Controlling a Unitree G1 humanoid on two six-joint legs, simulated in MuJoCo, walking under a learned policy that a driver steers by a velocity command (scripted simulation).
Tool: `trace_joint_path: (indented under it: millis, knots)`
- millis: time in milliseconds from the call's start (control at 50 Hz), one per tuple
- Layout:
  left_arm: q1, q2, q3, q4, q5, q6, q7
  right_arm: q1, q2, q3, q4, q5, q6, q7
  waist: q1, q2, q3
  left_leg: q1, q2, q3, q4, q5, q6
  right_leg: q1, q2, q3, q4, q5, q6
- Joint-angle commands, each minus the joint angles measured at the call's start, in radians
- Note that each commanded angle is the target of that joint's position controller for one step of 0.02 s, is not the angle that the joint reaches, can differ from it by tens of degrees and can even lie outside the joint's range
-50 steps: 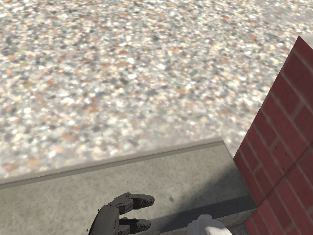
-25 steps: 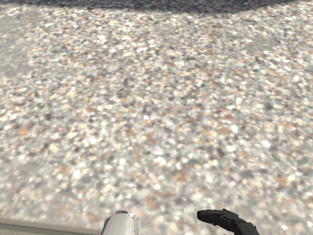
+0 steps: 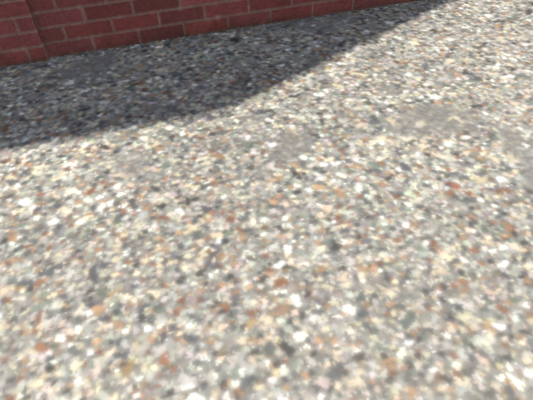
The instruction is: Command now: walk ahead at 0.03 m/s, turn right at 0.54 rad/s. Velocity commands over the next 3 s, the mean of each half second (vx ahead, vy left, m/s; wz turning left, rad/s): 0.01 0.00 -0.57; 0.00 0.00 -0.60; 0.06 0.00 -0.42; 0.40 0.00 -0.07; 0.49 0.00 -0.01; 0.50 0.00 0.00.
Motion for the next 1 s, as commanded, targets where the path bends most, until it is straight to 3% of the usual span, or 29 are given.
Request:
trace_joint_path:
  millis: [20, 40, 60, 80, 100, 120, 140, 160, 200, 240, 320, 440, 520, 560, 580, 600, 620, 640, 660, 680, 720, 780, 840, 900, 940, 960, 980, 1000]
  knots:
    - [0.052, 0.113, 0.050, -0.053, -0.004, 0.002, -0.020, -0.139, -0.190, -0.056, -0.088, 0.026, -0.006, 0.012, 0.059, 0.073, -0.002, -0.015, 0.231, -0.203, -0.304, -0.161, 0.134, 0.193, -0.006, -0.032, -0.209, -0.011, -0.053]
    - [0.080, 0.111, 0.057, -0.038, -0.005, -0.007, -0.022, -0.117, -0.165, -0.053, -0.072, 0.035, 0.007, 0.022, 0.063, 0.040, 0.014, 0.006, 0.193, -0.171, -0.238, -0.198, 0.111, 0.233, 0.026, -0.063, -0.351, 0.013, -0.075]
    - [0.141, 0.141, 0.076, -0.009, 0.005, -0.020, -0.024, -0.048, -0.117, -0.046, -0.042, 0.032, 0.024, 0.032, 0.055, -0.057, 0.028, -0.003, 0.119, -0.128, -0.085, -0.223, 0.078, 0.300, 0.059, -0.035, -0.493, 0.053, -0.099]
    - [0.205, 0.224, 0.102, -0.012, 0.019, -0.038, -0.022, -0.038, -0.071, -0.038, -0.045, 0.006, 0.039, 0.038, 0.060, -0.250, 0.060, -0.179, 0.027, -0.067, 0.236, -0.316, 0.017, 0.380, -0.076, 0.227, -0.588, 0.185, -0.158]
    - [0.166, 0.308, 0.109, -0.082, 0.017, -0.059, -0.015, -0.132, -0.071, -0.035, -0.132, -0.020, 0.032, 0.027, 0.034, -0.346, 0.091, -0.448, -0.139, -0.218, 0.496, -0.396, -0.060, 0.391, -0.232, 0.696, -0.727, 0.071, -0.297]
    - [0.156, 0.294, 0.107, -0.094, 0.033, -0.088, -0.017, -0.172, -0.082, -0.040, -0.147, -0.011, 0.020, 0.030, 0.051, -0.280, 0.002, -0.488, -0.162, -0.384, 0.667, -0.358, -0.062, 0.393, -0.280, 0.819, -0.808, -0.035, -0.353]
    - [0.092, 0.260, 0.095, -0.121, 0.025, -0.104, -0.011, -0.162, -0.090, -0.040, -0.152, 0.003, 0.007, 0.042, 0.030, -0.232, -0.012, -0.538, -0.137, -0.426, 0.715, -0.254, -0.057, 0.417, -0.258, 0.726, -0.778, -0.057, -0.328]
    - [0.030, 0.214, 0.081, -0.150, 0.014, -0.105, -0.002, -0.158, -0.097, -0.041, -0.144, 0.000, -0.002, 0.046, 0.011, -0.163, -0.041, -0.545, -0.114, -0.444, 0.735, -0.154, -0.056, 0.421, -0.218, 0.641, -0.726, -0.037, -0.274]
    - [-0.012, 0.164, 0.061, -0.178, 0.005, -0.101, 0.011, -0.166, -0.115, -0.047, -0.162, -0.010, -0.006, 0.040, -0.006, -0.086, -0.093, -0.475, -0.107, -0.455, 0.677, -0.041, -0.061, 0.368, -0.153, 0.534, -0.687, 0.022, -0.215]
    - [0.016, 0.164, 0.056, -0.183, 0.006, -0.105, 0.019, -0.145, -0.097, -0.042, -0.167, -0.009, -0.009, 0.041, -0.006, -0.058, -0.122, -0.423, -0.129, -0.434, 0.638, 0.027, -0.062, 0.371, -0.116, 0.483, -0.676, 0.111, -0.206]
    - [0.080, 0.192, 0.064, -0.187, 0.001, -0.104, 0.031, -0.172, -0.072, -0.024, -0.193, 0.001, -0.006, 0.037, 0.022, -0.089, -0.124, -0.433, -0.151, -0.433, 0.502, 0.015, -0.070, 0.456, -0.107, 0.485, -0.663, 0.241, -0.214]
    - [0.067, 0.203, 0.073, -0.211, -0.005, -0.080, 0.021, -0.223, -0.058, -0.012, -0.212, 0.015, -0.020, 0.041, 0.052, -0.141, -0.078, -0.325, -0.179, -0.414, 0.230, -0.067, -0.065, 0.427, -0.080, 0.512, -0.650, 0.213, -0.226]
    - [0.028, 0.207, 0.076, -0.212, -0.025, -0.078, -0.001, -0.187, -0.072, -0.018, -0.209, 0.021, -0.046, 0.057, 0.041, -0.175, -0.097, -0.181, -0.219, -0.393, 0.044, -0.081, -0.047, 0.427, -0.062, 0.547, -0.593, 0.442, -0.234]
    - [-0.023, 0.200, 0.074, -0.220, -0.038, -0.072, -0.008, -0.124, -0.075, -0.024, -0.198, 0.025, -0.057, 0.066, -0.005, -0.178, -0.107, -0.051, -0.223, -0.384, -0.161, 0.051, -0.024, 0.412, -0.028, 0.541, -0.534, 0.533, -0.202]
    - [-0.053, 0.187, 0.072, -0.230, -0.041, -0.069, -0.009, -0.080, -0.095, -0.032, -0.189, 0.018, -0.061, 0.069, -0.029, -0.150, -0.132, 0.086, -0.186, -0.407, -0.229, 0.190, -0.003, 0.345, 0.005, 0.520, -0.479, 0.458, -0.162]
    - [-0.068, 0.138, 0.054, -0.247, -0.032, -0.070, -0.011, -0.027, -0.170, -0.054, -0.190, -0.004, -0.056, 0.063, -0.035, -0.044, -0.180, 0.259, -0.018, -0.525, -0.225, 0.347, 0.066, 0.201, 0.054, 0.456, -0.346, 0.248, -0.104]
    - [0.004, 0.102, 0.045, -0.236, -0.035, -0.076, -0.018, -0.101, -0.217, -0.062, -0.208, -0.021, -0.035, 0.048, 0.051, 0.244, -0.122, 0.329, 0.150, -0.709, -0.237, 0.639, 0.206, -0.027, 0.218, 0.260, -0.182, -0.223, -0.021]
    - [0.007, 0.201, 0.070, -0.222, -0.024, -0.089, -0.023, -0.070, -0.172, -0.060, -0.214, -0.027, -0.031, 0.045, 0.016, 0.311, -0.127, 0.295, 0.247, -0.824, -0.269, 0.623, 0.318, -0.098, 0.173, 0.193, 0.026, -0.335, 0.037]
    - [0.009, 0.243, 0.087, -0.194, -0.033, -0.087, -0.025, -0.076, -0.131, -0.049, -0.233, -0.017, -0.029, 0.038, 0.009, 0.211, -0.108, 0.278, 0.209, -0.762, -0.261, 0.541, 0.304, -0.106, 0.123, 0.201, 0.150, -0.270, 0.064]
    - [0.000, 0.230, 0.086, -0.175, -0.037, -0.079, -0.027, -0.099, -0.109, -0.041, -0.240, -0.005, -0.026, 0.032, 0.017, 0.146, -0.082, 0.240, 0.151, -0.683, -0.261, 0.453, 0.260, -0.105, 0.100, 0.205, 0.212, -0.214, 0.078]
    - [-0.031, 0.170, 0.060, -0.186, -0.025, -0.058, -0.028, -0.120, -0.115, -0.031, -0.246, 0.011, -0.014, 0.030, 0.021, 0.098, -0.036, 0.196, 0.092, -0.582, -0.281, 0.379, 0.228, -0.125, 0.075, 0.188, 0.231, -0.127, 0.084]
    - [-0.077, 0.124, 0.035, -0.195, -0.025, -0.051, -0.035, -0.090, -0.138, -0.030, -0.234, -0.003, -0.005, 0.030, -0.011, 0.127, -0.038, 0.206, 0.050, -0.469, -0.294, 0.353, 0.225, -0.086, 0.065, 0.109, 0.080, -0.055, 0.087]
    - [-0.105, 0.114, 0.023, -0.202, -0.024, -0.051, -0.045, -0.083, -0.186, -0.041, -0.226, 0.001, 0.001, 0.038, -0.029, 0.152, -0.051, 0.188, 0.060, -0.412, -0.290, 0.308, 0.224, 0.037, 0.049, 0.068, -0.131, -0.066, 0.075]
    - [-0.064, 0.157, 0.042, -0.187, -0.026, -0.052, -0.053, -0.078, -0.223, -0.053, -0.220, 0.010, -0.002, 0.042, -0.015, 0.173, -0.058, 0.163, 0.099, -0.401, -0.260, 0.296, 0.208, 0.157, 0.058, 0.033, -0.275, -0.009, 0.042]
    - [0.014, 0.160, 0.057, -0.149, -0.031, -0.058, -0.058, -0.067, -0.210, -0.049, -0.206, 0.020, 0.003, 0.045, 0.025, 0.131, -0.054, 0.112, 0.073, -0.348, -0.165, 0.205, 0.155, 0.302, 0.112, -0.016, -0.484, 0.111, -0.001]
    - [0.064, 0.197, 0.077, -0.139, -0.028, -0.059, -0.048, -0.008, -0.181, -0.043, -0.180, 0.012, 0.002, 0.050, 0.036, 0.056, -0.062, 0.010, 0.039, -0.293, -0.062, 0.095, 0.095, 0.450, 0.103, 0.048, -0.555, 0.195, -0.034]
    - [0.119, 0.304, 0.107, -0.164, -0.021, -0.066, -0.031, -0.019, -0.117, -0.026, -0.204, -0.020, 0.003, 0.054, 0.044, -0.216, -0.080, -0.232, -0.062, -0.182, 0.270, -0.199, -0.003, 0.620, -0.152, 0.411, -0.639, 0.367, -0.119]
    - [0.097, 0.337, 0.101, -0.200, 0.014, -0.088, -0.033, -0.120, -0.108, -0.014, -0.281, -0.017, -0.008, 0.043, 0.067, -0.376, -0.134, -0.441, -0.185, -0.330, 0.496, -0.382, -0.031, 0.622, -0.328, 0.745, -0.683, 0.433, -0.330]
Next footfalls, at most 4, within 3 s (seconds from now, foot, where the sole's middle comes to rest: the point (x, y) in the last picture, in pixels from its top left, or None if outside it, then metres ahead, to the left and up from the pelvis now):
0.08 right None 0.11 -0.11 -0.76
0.60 left None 0.20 0.09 -0.76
0.96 right None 0.11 -0.15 -0.76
1.46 left None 0.25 0.03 -0.76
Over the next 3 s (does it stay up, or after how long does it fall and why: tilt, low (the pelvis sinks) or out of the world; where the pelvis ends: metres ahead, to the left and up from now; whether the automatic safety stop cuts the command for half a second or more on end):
stays up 0.69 -0.44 0.01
